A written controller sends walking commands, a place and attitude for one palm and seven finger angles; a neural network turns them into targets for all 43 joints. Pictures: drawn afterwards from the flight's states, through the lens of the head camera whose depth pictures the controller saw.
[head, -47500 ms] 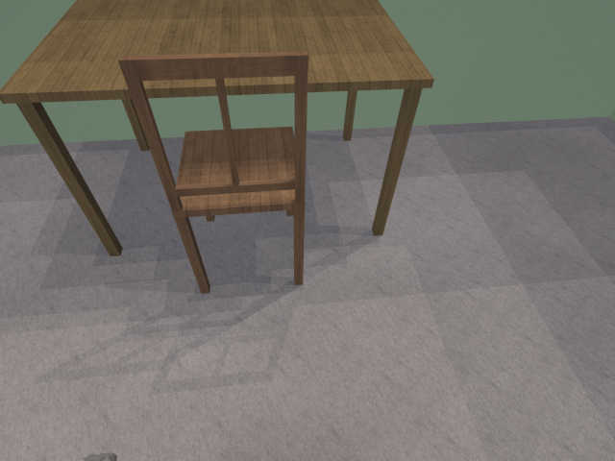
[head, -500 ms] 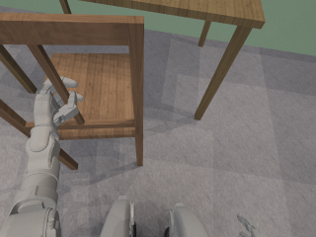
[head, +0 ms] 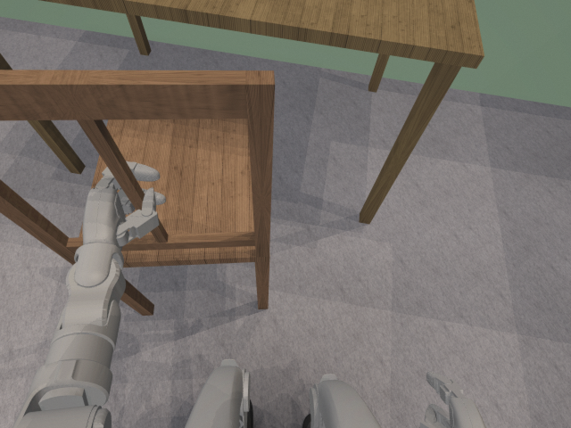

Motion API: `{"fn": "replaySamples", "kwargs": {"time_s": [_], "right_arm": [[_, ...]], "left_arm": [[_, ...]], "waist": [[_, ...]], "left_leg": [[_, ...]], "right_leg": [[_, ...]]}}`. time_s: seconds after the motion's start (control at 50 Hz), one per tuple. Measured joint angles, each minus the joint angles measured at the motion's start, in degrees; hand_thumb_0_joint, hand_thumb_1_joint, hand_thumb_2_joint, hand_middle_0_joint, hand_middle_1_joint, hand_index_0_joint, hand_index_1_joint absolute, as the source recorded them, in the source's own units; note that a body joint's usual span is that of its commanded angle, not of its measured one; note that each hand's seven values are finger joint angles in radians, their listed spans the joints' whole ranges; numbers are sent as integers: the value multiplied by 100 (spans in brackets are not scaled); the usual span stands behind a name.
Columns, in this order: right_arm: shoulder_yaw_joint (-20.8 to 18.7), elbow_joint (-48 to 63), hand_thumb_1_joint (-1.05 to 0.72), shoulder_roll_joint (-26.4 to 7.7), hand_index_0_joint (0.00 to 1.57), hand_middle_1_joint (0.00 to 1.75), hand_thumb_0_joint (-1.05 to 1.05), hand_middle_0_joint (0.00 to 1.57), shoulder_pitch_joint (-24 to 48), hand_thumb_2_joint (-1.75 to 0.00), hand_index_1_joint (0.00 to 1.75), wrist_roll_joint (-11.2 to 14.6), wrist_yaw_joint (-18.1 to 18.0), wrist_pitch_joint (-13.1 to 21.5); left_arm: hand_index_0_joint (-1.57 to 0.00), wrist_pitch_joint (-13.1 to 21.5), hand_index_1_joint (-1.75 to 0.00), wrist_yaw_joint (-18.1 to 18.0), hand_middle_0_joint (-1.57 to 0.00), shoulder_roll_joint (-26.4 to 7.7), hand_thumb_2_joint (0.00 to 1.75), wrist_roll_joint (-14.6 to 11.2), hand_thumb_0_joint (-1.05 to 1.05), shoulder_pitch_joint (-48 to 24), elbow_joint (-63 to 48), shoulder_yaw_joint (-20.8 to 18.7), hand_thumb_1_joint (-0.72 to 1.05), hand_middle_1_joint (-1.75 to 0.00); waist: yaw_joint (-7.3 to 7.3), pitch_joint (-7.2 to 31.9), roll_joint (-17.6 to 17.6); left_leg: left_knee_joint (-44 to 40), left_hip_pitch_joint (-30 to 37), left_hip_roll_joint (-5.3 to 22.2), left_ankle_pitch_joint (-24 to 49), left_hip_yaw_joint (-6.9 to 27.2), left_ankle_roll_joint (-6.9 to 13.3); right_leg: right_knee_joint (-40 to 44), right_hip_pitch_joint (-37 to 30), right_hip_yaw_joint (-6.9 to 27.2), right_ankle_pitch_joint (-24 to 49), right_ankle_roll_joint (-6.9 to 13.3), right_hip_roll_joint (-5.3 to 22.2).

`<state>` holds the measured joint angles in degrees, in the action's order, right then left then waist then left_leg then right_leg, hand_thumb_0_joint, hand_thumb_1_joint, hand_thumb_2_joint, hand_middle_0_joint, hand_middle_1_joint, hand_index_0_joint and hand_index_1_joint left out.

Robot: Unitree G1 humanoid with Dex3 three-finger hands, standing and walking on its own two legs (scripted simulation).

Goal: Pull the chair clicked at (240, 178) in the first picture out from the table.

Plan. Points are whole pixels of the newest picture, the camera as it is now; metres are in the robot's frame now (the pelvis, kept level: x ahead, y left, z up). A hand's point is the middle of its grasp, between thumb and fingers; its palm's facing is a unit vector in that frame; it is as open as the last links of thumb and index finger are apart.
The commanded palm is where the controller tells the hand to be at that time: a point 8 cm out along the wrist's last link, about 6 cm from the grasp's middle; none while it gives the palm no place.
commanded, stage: step backward, pulling the chair out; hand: left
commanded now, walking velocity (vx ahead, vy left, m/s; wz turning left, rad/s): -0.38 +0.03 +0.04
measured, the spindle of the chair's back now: (135, 193) +0.43 +0.23 +0.02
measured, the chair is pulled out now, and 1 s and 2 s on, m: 0.21 0.31 0.31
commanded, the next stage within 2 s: none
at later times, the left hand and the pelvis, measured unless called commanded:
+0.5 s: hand (165, 242) +0.35 +0.17 +0.03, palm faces +0.09 -0.99 -0.15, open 4.9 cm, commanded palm +0.32 +0.21 +0.03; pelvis -0.02 +0.01 +0.08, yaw -2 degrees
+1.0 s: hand (187, 285) +0.29 +0.13 +0.03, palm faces +0.02 -0.98 -0.18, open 4.8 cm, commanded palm +0.28 +0.18 +0.03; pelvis -0.06 +0.00 +0.08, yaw +0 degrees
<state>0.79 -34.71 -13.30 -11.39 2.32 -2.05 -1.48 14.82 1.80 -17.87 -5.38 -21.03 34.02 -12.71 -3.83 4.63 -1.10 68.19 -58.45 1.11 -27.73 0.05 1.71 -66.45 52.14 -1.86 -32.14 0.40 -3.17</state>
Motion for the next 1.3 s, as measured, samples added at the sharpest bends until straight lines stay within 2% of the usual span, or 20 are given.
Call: {"fn": "replaySamples", "kwargs": {"time_s": [0.04, 0.08, 0.1, 0.16, 0.28, 0.42, 0.64, 0.78, 0.9, 1.0, 1.18, 1.3], "right_arm": [[72, 61, -90, 32, 20, 29, 1, 20, -74, -90, 30, 72, -133, -220], [154, 92, -90, 31, 20, 29, 1, 20, -173, -90, 30, 113, -216, -387], [190, 96, -90, 22, 20, 29, 1, 20, -219, -90, 30, 125, -242, -455], [208, 72, -90, -21, 20, 29, 1, 21, -346, -90, 30, 118, -307, -591], [6, -89, -90, -148, 20, 30, 1, 21, -366, -90, 30, 30, -334, -701], [-116, -180, -90, -129, 20, 29, 1, 20, -263, -90, 30, -24, -327, -657], [-28, -485, -90, 81, 20, 29, 1, 21, -90, -90, 30, 57, -388, -464], [-85, -626, -90, -72, 21, 30, 1, 21, 91, -90, 30, 139, -425, -340], [-160, -695, -90, -273, 20, 29, 1, 20, 90, -90, 30, 186, -485, -275], [-158, -707, -90, -243, 20, 29, 1, 20, 34, -90, 30, 166, -539, -185], [-70, -700, -90, 52, 20, 29, 1, 20, 117, -90, 30, 58, -476, -45], [-68, -763, -90, 85, 21, 30, 1, 21, 113, -90, 30, 55, -435, 32]], "left_arm": [[-40, -400, -145, -379, -41, 58, 83, 78, 2, -66, 313, 161, 77, -128], [-40, -601, -145, -614, -38, 111, 83, 88, 2, -161, 789, 250, 78, -123], [-41, -562, -145, -679, -35, 167, 83, 10, 2, -184, 1025, 231, 78, -120], [-44, -485, -145, -829, -29, 270, 83, 32, 3, -290, 1513, 233, 79, -112], [-45, -351, -145, -806, -27, 200, 82, 76, 2, -422, 1951, 402, 79, -106], [-45, -337, -145, -674, -27, 179, 81, -24, 2, -209, 1829, 445, 79, -105], [-47, -88, -145, -706, -28, 458, 81, 5, 1, -240, 2168, 658, 78, -105], [-48, 0, -145, -834, -30, 574, 81, 32, 0, -383, 2438, 861, 76, -105], [-49, -47, -145, -875, -29, 668, 80, 99, 0, -420, 2483, 1158, 76, -107], [-49, -135, -145, -867, -28, 685, 80, 91, 0, -441, 2457, 1302, 76, -109], [-49, -220, -145, -788, -28, 643, 81, 49, 0, -551, 2462, 1100, 76, -109], [-50, -141, -145, -790, -30, 616, 83, 53, 0, -519, 2465, 950, 74, -108]], "waist": [[-24, -51, -29], [-60, -30, -36], [-79, -21, -22], [-114, -42, 58], [-164, -236, 171], [-192, -523, 138], [-8, -756, -76], [-6, -924, -154], [-20, -1020, -135], [41, -993, -28], [101, -1108, -54], [84, -1163, -177]], "left_leg": [[-582, 511, -15, 225, -31, 23], [-1162, 972, -15, 451, -70, 32], [-1420, 1171, -8, 555, -87, 37], [-2008, 1632, 19, 815, -108, 44], [-2533, 2095, 60, 1104, -176, 78], [-2892, 2414, 65, 1363, -338, 102], [-3245, 2600, 147, 1764, -159, -55], [-3392, 2729, 164, 1964, -36, -124], [-3599, 2933, 83, 2107, -36, -75], [-3737, 3008, 6, 2186, -136, -7], [-3571, 2942, 34, 2138, -203, -52], [-3446, 2877, 138, 2071, -102, -144]], "right_leg": [[595, -496, 42, 244, 87, 8], [1198, -943, 100, 508, 31, 11], [1474, -1138, 126, 632, -2, 5], [2137, -1611, 163, 968, -46, -20], [2788, -2098, 241, 1346, -57, -53], [2996, -2296, 399, 1577, -62, -44], [3299, -2491, 226, 1916, 68, -138], [3443, -2649, 105, 2079, 108, -163], [3614, -2851, 100, 2185, 56, -85], [3542, -2811, 183, 2141, -1, 2], [3217, -2645, 231, 2070, 66, -14], [3254, -2666, 139, 2079, 167, -122]]}}
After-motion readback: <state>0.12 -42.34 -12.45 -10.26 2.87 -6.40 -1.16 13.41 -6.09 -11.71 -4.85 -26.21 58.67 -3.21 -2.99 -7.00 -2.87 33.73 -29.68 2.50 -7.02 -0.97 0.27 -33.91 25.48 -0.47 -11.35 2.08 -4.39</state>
